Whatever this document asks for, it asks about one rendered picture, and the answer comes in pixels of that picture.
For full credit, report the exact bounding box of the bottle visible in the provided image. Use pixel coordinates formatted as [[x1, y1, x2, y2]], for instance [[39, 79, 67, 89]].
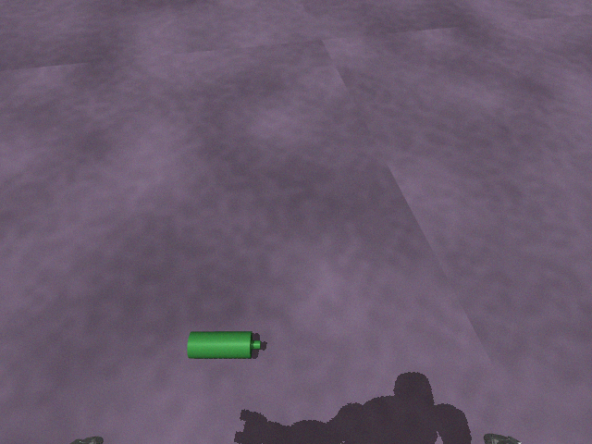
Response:
[[187, 331, 261, 359]]

